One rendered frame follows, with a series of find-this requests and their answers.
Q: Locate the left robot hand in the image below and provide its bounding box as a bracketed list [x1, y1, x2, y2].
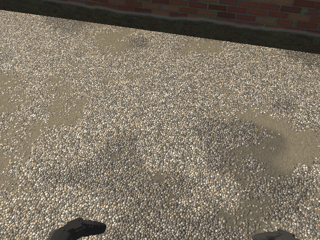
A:
[47, 217, 107, 240]

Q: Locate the right robot hand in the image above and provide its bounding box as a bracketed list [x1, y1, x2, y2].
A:
[252, 229, 300, 240]

